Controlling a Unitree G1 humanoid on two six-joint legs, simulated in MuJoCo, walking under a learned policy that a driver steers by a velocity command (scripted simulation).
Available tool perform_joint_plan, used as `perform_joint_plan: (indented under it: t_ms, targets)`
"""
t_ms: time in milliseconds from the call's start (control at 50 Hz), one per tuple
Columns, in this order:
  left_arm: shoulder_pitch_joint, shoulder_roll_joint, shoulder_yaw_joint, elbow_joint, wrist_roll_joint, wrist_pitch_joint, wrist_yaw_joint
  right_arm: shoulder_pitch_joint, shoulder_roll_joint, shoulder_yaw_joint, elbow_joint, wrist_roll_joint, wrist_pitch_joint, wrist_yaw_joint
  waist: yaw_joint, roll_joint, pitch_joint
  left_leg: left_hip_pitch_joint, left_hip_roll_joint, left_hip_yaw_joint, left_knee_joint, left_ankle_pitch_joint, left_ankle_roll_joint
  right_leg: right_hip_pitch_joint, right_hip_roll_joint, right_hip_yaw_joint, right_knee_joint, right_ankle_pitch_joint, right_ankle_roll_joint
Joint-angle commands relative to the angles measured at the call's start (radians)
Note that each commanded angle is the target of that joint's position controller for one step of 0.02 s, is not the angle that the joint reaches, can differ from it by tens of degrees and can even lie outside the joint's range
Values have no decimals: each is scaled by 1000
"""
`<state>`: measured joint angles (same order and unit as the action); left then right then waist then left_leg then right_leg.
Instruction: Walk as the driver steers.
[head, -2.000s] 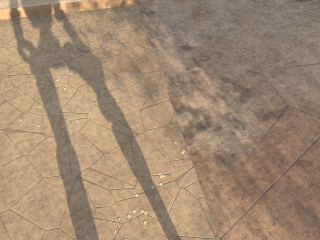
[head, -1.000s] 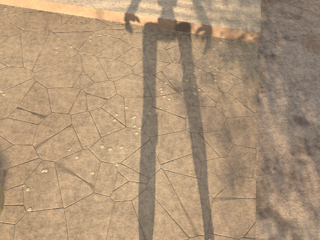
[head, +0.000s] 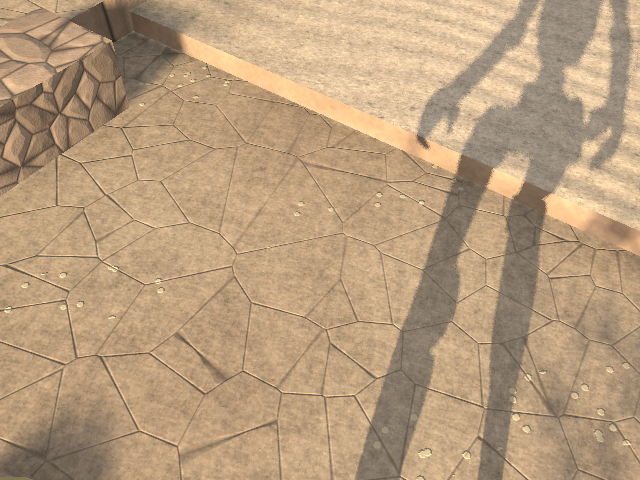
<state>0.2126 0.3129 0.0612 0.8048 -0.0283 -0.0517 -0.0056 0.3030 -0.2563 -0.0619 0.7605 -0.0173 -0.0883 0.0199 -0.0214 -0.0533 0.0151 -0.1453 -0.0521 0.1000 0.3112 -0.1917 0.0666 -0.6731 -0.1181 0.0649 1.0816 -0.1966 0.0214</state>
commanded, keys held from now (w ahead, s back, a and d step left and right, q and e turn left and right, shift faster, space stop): w+e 1.00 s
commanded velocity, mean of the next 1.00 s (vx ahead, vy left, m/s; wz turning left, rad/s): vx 0.50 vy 0.00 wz -0.52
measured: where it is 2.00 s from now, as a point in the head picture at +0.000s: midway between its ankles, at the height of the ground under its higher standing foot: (524, 290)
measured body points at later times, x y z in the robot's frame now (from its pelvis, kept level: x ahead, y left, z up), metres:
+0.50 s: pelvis +0.28 -0.08 +0.00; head +0.32 -0.10 +0.44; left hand +0.45 +0.16 -0.11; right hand +0.37 -0.38 -0.10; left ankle +0.35 +0.09 -0.67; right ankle +0.29 -0.15 -0.75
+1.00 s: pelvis +0.56 -0.12 +0.00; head +0.58 -0.12 +0.45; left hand +0.84 +0.03 -0.10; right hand +0.46 -0.39 -0.11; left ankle +0.61 -0.02 -0.75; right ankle +0.51 -0.27 -0.66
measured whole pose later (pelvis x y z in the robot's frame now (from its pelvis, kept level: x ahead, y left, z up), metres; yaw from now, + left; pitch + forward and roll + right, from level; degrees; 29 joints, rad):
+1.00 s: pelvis +0.56 -0.12 +0.00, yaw -35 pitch +1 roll +2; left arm 0.24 0.32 0.08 0.64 -0.02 -0.01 0.00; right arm 0.29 -0.26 -0.07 0.78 -0.01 -0.10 0.00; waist -0.04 -0.06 0.01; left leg -0.18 -0.02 0.09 0.36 -0.21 0.03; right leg -0.65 -0.07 0.06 1.12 -0.27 0.00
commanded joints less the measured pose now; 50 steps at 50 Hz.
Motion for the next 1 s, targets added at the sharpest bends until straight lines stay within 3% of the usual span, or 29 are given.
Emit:
perform_joint_plan:
  t_ms: [20,100,180,240,260,280,300,320,340,360,380,400,420,460,500,580,640,680,720,740,760,780,800,820,840,860,880,920,1000]
  targets:
    - [15,39,12,-50,5,0,-2,-57,-125,-31,-51,-4,-28,-15,26,105,11,0,273,-95,-179,284,141,-37,-13,54,-112,176,7]
    - [-112,4,-4,-94,9,-9,-27,-27,-153,-38,-25,6,-22,-25,-28,89,54,53,276,-2,-194,288,107,-15,11,-23,-336,320,-17]
    - [-203,3,-9,-159,9,-11,-53,28,-178,-50,13,24,7,-33,-58,86,80,221,327,34,-124,400,90,-81,28,-73,-435,213,-59]
    - [-160,38,9,-186,9,-6,-66,2,-218,-61,11,30,32,-47,-6,137,10,280,334,75,45,830,54,43,105,-158,-447,56,-112]
    - [-80,68,26,-175,8,-2,-65,-8,-229,-63,7,31,41,-53,41,155,-44,275,324,88,169,973,40,153,147,-183,-444,12,-136]
    - [66,115,53,-145,6,-1,-56,-26,-230,-60,4,35,47,-58,126,143,-120,202,291,110,366,973,11,366,186,-184,-507,59,-172]
    - [218,196,86,-116,7,8,-35,-14,-201,-47,-12,24,38,-62,192,58,-213,-24,245,111,659,688,-31,672,98,-10,-541,101,-228]
    - [201,294,100,-120,1,3,-29,99,-45,2,-60,-9,7,-39,64,-208,-298,-498,23,20,1024,-325,-98,1026,-161,558,-607,-11,-424]
    - [244,213,77,-141,7,-6,-30,0,-119,-5,-66,22,-35,-20,145,-99,-420,-617,8,-205,1128,-396,-78,1104,-210,767,-740,-97,-450]
    - [209,164,63,-137,15,-13,-29,-97,-160,-16,-99,58,-55,-9,157,-56,-282,-690,60,-218,1106,-307,-54,1019,-184,619,-764,-47,-397]
    - [143,140,56,-147,10,-16,-27,-121,-149,-9,-107,49,-65,-13,111,32,-183,-666,103,-208,1013,-222,-44,863,-142,500,-767,35,-363]
    - [76,110,47,-162,10,-15,-26,-129,-154,-15,-101,22,-65,-20,68,66,-117,-608,132,-198,926,-185,-51,717,-108,414,-779,142,-342]
    - [38,88,38,-181,23,-16,-21,-108,-163,-23,-99,12,-54,-21,32,47,-98,-531,152,-203,885,-159,-58,617,-83,362,-801,225,-338]
    - [16,93,40,-190,22,-17,-15,-80,-147,-23,-98,5,-28,-23,0,32,-75,-482,159,-187,803,-142,-88,514,-58,310,-836,294,-341]
    - [32,119,47,-183,18,-19,-2,-112,-118,-13,-109,-1,-13,-27,1,30,-48,-471,149,-161,693,-80,-119,435,-30,244,-849,346,-333]
    - [78,139,54,-164,6,-5,17,-265,-79,6,-139,3,-17,-20,63,-16,-29,-387,89,-139,371,209,-140,374,49,165,-825,238,-259]
    - [131,142,56,-146,1,4,18,-336,-99,1,-158,21,-26,-7,95,-38,-34,-340,53,-152,255,261,-136,416,27,229,-784,147,-239]
    - [144,131,55,-141,-1,9,21,-338,-128,-12,-163,25,-35,-1,87,-49,-37,-324,47,-176,198,209,-118,481,2,300,-730,98,-224]
    - [124,128,56,-147,3,14,23,-285,-150,-26,-154,29,-45,1,48,-80,-41,-257,46,-175,166,134,-85,510,-11,352,-669,99,-204]
    - [110,107,50,-155,5,15,23,-209,-165,-38,-134,26,-49,-2,5,-82,-69,-149,48,-161,126,136,-59,498,19,343,-604,129,-180]
    - [101,58,32,-169,12,11,19,-93,-202,-54,-121,8,-55,-9,-53,-44,-166,55,142,-235,143,116,-7,433,70,289,-420,115,-144]
    - [191,-9,11,-193,10,4,20,40,-285,-74,-107,-14,-52,-17,-53,165,-320,412,371,-560,123,12,118,162,195,155,-85,-147,-74]
    - [246,24,6,-208,-8,-2,20,90,-281,-77,-73,4,-39,-7,-35,398,-358,500,494,-920,19,-258,207,-75,190,104,136,-414,-48]
    - [193,115,28,-189,-14,1,20,39,-191,-54,-94,15,-33,-9,-57,254,-222,394,458,-835,-16,-392,172,-145,129,125,230,-332,-40]
    - [105,135,35,-202,-3,8,19,-3,-155,-42,-100,14,-23,-15,-63,176,-124,274,415,-672,-18,-320,132,-148,97,84,244,-251,-36]
    - [64,123,36,-213,8,11,17,-44,-133,-32,-98,9,-18,-16,-44,135,-58,158,370,-556,-40,-202,116,-120,68,70,206,-191,-34]
    - [50,110,40,-219,10,15,12,-71,-112,-24,-91,4,-17,-18,-22,148,-23,85,335,-470,-65,-114,106,-89,40,70,164,-151,-34]
    - [68,70,34,-220,-1,25,4,-84,-106,-23,-76,6,-23,-19,1,179,-6,12,302,-351,-110,-18,103,-34,16,47,121,-116,-29]
    - [9,37,23,-244,8,33,3,-67,-153,-40,-33,7,-32,-21,0,130,6,33,321,-214,-151,157,131,-83,1,40,-9,-6,-6]
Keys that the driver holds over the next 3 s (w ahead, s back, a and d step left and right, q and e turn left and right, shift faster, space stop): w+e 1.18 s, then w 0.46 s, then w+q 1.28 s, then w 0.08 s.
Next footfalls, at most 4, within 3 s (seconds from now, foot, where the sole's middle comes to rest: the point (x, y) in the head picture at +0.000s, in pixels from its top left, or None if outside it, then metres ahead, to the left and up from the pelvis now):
0.30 right None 0.32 -0.16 -0.78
0.76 left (335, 409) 0.65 -0.04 -0.78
1.28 right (504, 380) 0.71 -0.43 -0.78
1.80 left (495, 256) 1.08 -0.49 -0.78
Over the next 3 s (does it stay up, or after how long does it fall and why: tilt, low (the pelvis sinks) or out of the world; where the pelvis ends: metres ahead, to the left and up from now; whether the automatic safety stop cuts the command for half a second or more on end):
stays up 1.43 -0.75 0.08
